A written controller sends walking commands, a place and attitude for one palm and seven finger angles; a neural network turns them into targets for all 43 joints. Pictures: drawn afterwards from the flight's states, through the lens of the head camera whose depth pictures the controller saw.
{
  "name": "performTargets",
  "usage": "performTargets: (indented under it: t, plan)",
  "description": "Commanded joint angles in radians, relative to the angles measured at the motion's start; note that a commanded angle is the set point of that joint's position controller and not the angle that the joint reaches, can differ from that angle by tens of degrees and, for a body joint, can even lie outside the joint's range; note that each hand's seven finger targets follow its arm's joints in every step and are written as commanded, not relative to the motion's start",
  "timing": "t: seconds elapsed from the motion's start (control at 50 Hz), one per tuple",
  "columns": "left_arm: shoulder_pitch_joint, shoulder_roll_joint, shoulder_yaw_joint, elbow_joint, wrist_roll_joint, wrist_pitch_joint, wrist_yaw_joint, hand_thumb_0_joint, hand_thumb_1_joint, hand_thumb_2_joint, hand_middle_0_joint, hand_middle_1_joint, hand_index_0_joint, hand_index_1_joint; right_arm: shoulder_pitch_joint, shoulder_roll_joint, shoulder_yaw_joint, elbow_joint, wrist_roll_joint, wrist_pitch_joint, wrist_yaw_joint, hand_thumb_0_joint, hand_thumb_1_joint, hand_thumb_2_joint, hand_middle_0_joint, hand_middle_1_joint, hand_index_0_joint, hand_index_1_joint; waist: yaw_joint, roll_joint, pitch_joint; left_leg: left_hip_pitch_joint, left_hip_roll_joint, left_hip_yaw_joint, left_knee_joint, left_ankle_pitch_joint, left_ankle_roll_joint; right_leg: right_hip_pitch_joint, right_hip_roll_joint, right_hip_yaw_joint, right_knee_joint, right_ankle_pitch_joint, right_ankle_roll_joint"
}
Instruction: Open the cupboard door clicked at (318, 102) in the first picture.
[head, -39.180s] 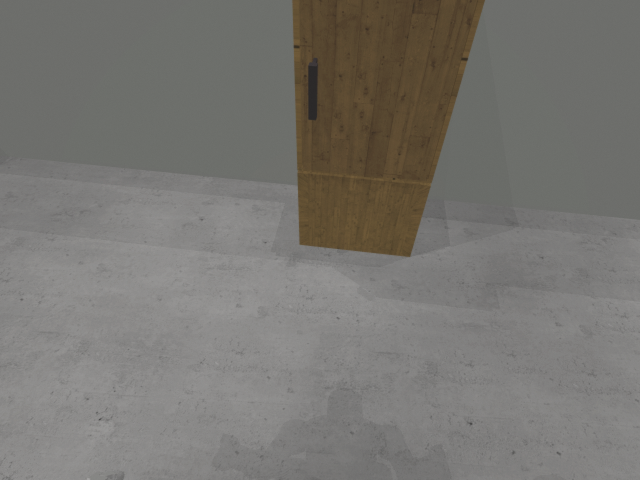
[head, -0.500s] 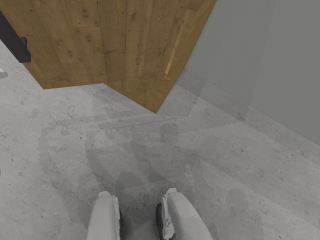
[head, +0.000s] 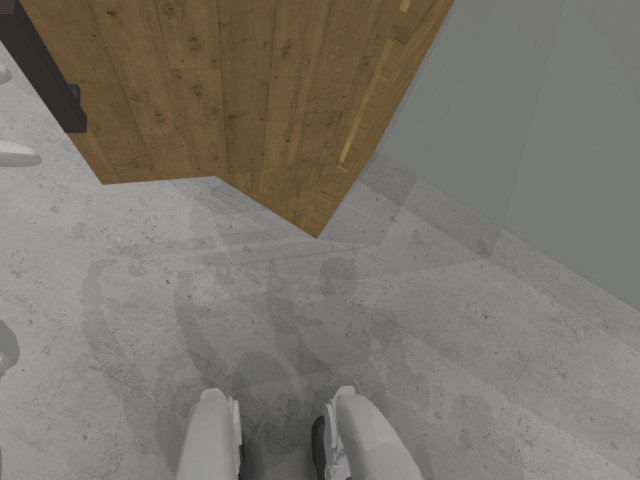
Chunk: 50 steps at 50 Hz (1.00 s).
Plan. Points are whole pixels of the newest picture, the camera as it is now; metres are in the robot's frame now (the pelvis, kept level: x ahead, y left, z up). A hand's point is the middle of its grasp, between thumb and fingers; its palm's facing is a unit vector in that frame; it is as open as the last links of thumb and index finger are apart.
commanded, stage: move the hooked fingers beside the handle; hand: left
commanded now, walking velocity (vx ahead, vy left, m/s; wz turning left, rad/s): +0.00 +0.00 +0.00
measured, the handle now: (45, 60) +0.56 +0.27 +0.07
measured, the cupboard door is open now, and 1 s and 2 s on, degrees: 42 42 42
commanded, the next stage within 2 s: slide the fingers in behind the handle in 0.06 s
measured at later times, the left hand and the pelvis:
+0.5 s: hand (14, 100) +0.51 +0.29 +0.06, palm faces +0.13 -0.99 -0.01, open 14.0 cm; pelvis +0.00 +0.00 +0.00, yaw +0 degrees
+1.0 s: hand (43, 102) +0.52 +0.26 +0.06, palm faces +0.13 -0.99 +0.00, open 14.0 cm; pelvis +0.00 -0.01 +0.00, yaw +0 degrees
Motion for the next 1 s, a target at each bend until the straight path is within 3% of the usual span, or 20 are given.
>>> performTargets:
  t: [0.0,0.04,0.1,0.12,0.16,0.2,0.28,0.34,0.36,0.42,0.5,0.54,0.56,0.64,0.68,0.8,0.82,0.86,0.92,0.98]
  plan:
    - [-0.375,0.302,0.022,-0.213,-0.025,-0.083,-0.003,0.0,-0.5,0.3,-0.3,-1.2,-0.3,-1.2,0.2,-0.215,-0.083,-0.022,0.001,-0.011,-0.017,0.0,-0.9,-0.9,0.2,0.3,0.2,0.3,0.005,0.266,-0.51,0.601,-0.02,-0.076,-0.118,0.472,0.002,0.057,0.032,0.017,-0.11,0.27,-0.033]
    - [-0.374,0.325,0.04,-0.217,-0.027,-0.085,-0.008,0.0,-0.5,0.3,-0.3,-1.2,-0.3,-1.2,0.201,-0.22,-0.085,-0.018,0.0,-0.01,-0.019,0.0,-0.9,-0.9,0.2,0.3,0.2,0.3,0.011,0.266,-0.536,0.604,-0.019,-0.078,-0.114,0.482,0.0,0.069,0.03,0.017,-0.107,0.28,-0.03]
    - [-0.359,0.292,0.018,-0.191,-0.032,-0.075,-0.018,0.0,-0.5,0.3,-0.3,-1.2,-0.3,-1.2,0.201,-0.216,-0.082,-0.022,0.003,-0.01,-0.019,0.0,-0.9,-0.9,0.2,0.3,0.2,0.3,0.007,0.259,-0.521,0.593,-0.021,-0.075,-0.111,0.48,0.004,0.06,0.032,0.018,-0.104,0.282,-0.031]
    - [-0.368,0.321,0.036,-0.2,-0.031,-0.075,-0.018,0.0,-0.5,0.3,-0.3,-1.2,-0.3,-1.2,0.202,-0.222,-0.083,-0.02,0.001,-0.009,-0.021,0.0,-0.9,-0.9,0.2,0.3,0.2,0.3,0.011,0.26,-0.533,0.598,-0.018,-0.078,-0.111,0.478,0.001,0.06,0.029,0.016,-0.104,0.275,-0.03]
    - [-0.364,0.316,0.033,-0.213,-0.032,-0.074,-0.018,0.0,-0.5,0.3,-0.3,-1.2,-0.3,-1.2,0.199,-0.218,-0.083,-0.022,0.002,-0.009,-0.02,0.0,-0.9,-0.9,0.2,0.3,0.2,0.3,0.013,0.249,-0.542,0.578,-0.021,-0.072,-0.109,0.468,0.005,0.084,0.03,0.021,-0.105,0.285,-0.028]
    - [-0.385,0.264,-0.003,-0.245,-0.036,-0.083,-0.016,0.0,-0.5,0.3,-0.3,-1.2,-0.3,-1.2,0.203,-0.212,-0.086,-0.018,0.0,-0.011,-0.016,0.0,-0.9,-0.9,0.2,0.3,0.2,0.3,0.009,0.289,-0.553,0.623,-0.021,-0.081,-0.111,0.488,0.001,0.051,0.031,0.016,-0.102,0.277,-0.033]
    - [-0.384,0.243,-0.005,-0.236,-0.038,-0.079,0.007,0.0,-0.5,0.3,-0.3,-1.2,-0.3,-1.2,0.205,-0.215,-0.09,-0.007,-0.002,-0.009,-0.015,0.0,-0.9,-0.9,0.2,0.3,0.2,0.3,0.006,0.259,-0.532,0.62,-0.02,-0.088,-0.125,0.439,-0.002,0.042,0.028,0.014,-0.117,0.242,-0.031]
    - [-0.407,0.243,-0.01,-0.242,-0.028,-0.081,0.028,0.0,-0.5,0.3,-0.3,-1.2,-0.3,-1.2,0.206,-0.212,-0.088,-0.001,-0.004,-0.009,-0.016,0.0,-0.9,-0.9,0.2,0.3,0.2,0.3,0.007,0.277,-0.532,0.628,-0.02,-0.091,-0.129,0.441,-0.004,0.036,0.026,0.015,-0.114,0.239,-0.032]
    - [-0.414,0.214,-0.031,-0.248,-0.024,-0.082,0.035,0.0,-0.5,0.3,-0.3,-1.2,-0.3,-1.2,0.205,-0.209,-0.089,0.001,-0.006,-0.01,-0.015,0.0,-0.9,-0.9,0.2,0.3,0.2,0.3,-0.001,0.283,-0.525,0.634,-0.02,-0.089,-0.131,0.43,-0.004,0.026,0.025,0.014,-0.117,0.233,-0.032]
    - [-0.404,0.246,0.001,-0.255,-0.022,-0.089,0.057,0.0,-0.5,0.3,-0.3,-1.2,-0.3,-1.2,0.206,-0.21,-0.088,-0.001,-0.009,-0.011,-0.012,0.0,-0.9,-0.9,0.2,0.3,0.2,0.3,0.01,0.267,-0.552,0.624,-0.02,-0.088,-0.128,0.442,-0.003,0.055,0.026,0.016,-0.112,0.246,-0.032]
    - [-0.386,0.235,-0.004,-0.214,-0.018,-0.084,0.071,0.0,-0.5,0.3,-0.3,-1.2,-0.3,-1.2,0.202,-0.203,-0.083,-0.007,-0.005,-0.012,-0.01,0.0,-0.9,-0.9,0.2,0.3,0.2,0.3,0.003,0.227,-0.503,0.553,-0.026,-0.067,-0.127,0.41,0.007,0.099,0.028,0.026,-0.121,0.259,-0.029]
    - [-0.377,0.262,0.006,-0.228,-0.01,-0.09,0.07,0.0,-0.5,0.3,-0.3,-1.2,-0.3,-1.2,0.203,-0.205,-0.085,-0.008,-0.004,-0.01,-0.012,0.0,-0.9,-0.9,0.2,0.3,0.2,0.3,0.013,0.231,-0.529,0.546,-0.027,-0.06,-0.125,0.416,0.006,0.128,0.027,0.032,-0.12,0.274,-0.028]
    - [-0.385,0.226,-0.021,-0.242,-0.012,-0.093,0.067,0.0,-0.5,0.3,-0.3,-1.2,-0.3,-1.2,0.203,-0.202,-0.086,-0.007,-0.004,-0.012,-0.011,0.0,-0.9,-0.9,0.2,0.3,0.2,0.3,0.005,0.246,-0.537,0.562,-0.027,-0.061,-0.124,0.426,0.006,0.119,0.027,0.032,-0.119,0.283,-0.027]
    - [-0.366,0.19,-0.022,-0.249,-0.037,-0.102,0.058,0.0,-0.5,0.3,-0.3,-1.2,-0.3,-1.2,0.206,-0.201,-0.093,0.001,-0.005,-0.012,-0.008,0.0,-0.9,-0.9,0.2,0.3,0.2,0.3,0.01,0.245,-0.547,0.592,-0.026,-0.066,-0.125,0.449,0.001,0.108,0.028,0.026,-0.119,0.29,-0.029]
    - [-0.359,0.161,-0.042,-0.208,-0.043,-0.089,0.059,0.0,-0.5,0.3,-0.3,-1.2,-0.3,-1.2,0.198,-0.199,-0.091,0.001,0.0,-0.013,-0.009,0.0,-0.9,-0.9,0.2,0.3,0.2,0.3,-0.002,0.203,-0.495,0.535,-0.028,-0.056,-0.126,0.392,0.008,0.114,0.028,0.033,-0.131,0.266,-0.023]
    - [-0.379,0.194,-0.013,-0.248,-0.032,-0.111,0.091,0.0,-0.5,0.3,-0.3,-1.2,-0.3,-1.2,0.206,-0.197,-0.091,0.0,-0.006,-0.018,-0.009,0.0,-0.9,-0.9,0.2,0.3,0.2,0.3,0.014,0.22,-0.537,0.549,-0.032,-0.056,-0.12,0.421,0.008,0.133,0.027,0.037,-0.116,0.289,-0.029]
    - [-0.389,0.186,-0.019,-0.267,-0.032,-0.117,0.095,0.0,-0.5,0.3,-0.3,-1.2,-0.3,-1.2,0.204,-0.196,-0.093,0.001,-0.007,-0.019,-0.007,0.0,-0.9,-0.9,0.2,0.3,0.2,0.3,0.012,0.229,-0.56,0.563,-0.031,-0.058,-0.121,0.435,0.006,0.138,0.026,0.036,-0.114,0.301,-0.027]
    - [-0.38,0.135,-0.051,-0.247,-0.03,-0.115,0.098,0.0,-0.5,0.3,-0.3,-1.2,-0.3,-1.2,0.201,-0.191,-0.096,0.007,-0.006,-0.019,-0.003,0.0,-0.9,-0.9,0.2,0.3,0.2,0.3,0.002,0.226,-0.528,0.564,-0.03,-0.055,-0.119,0.426,0.004,0.114,0.025,0.034,-0.12,0.291,-0.026]
    - [-0.392,0.193,-0.017,-0.238,-0.025,-0.111,0.105,0.0,-0.5,0.3,-0.3,-1.2,-0.3,-1.2,0.199,-0.197,-0.09,0.002,-0.005,-0.019,-0.007,0.0,-0.9,-0.9,0.2,0.3,0.2,0.3,0.009,0.211,-0.532,0.514,-0.033,-0.047,-0.116,0.4,0.009,0.153,0.024,0.043,-0.115,0.295,-0.024]
    - [-0.367,0.178,-0.02,-0.26,-0.022,-0.116,0.111,0.0,-0.5,0.3,-0.3,-1.2,-0.3,-1.2,0.198,-0.192,-0.094,-0.001,-0.006,-0.02,-0.003,0.0,-0.9,-0.9,0.2,0.3,0.2,0.3,0.018,0.216,-0.556,0.535,-0.033,-0.046,-0.12,0.416,0.007,0.168,0.025,0.043,-0.116,0.308,-0.026]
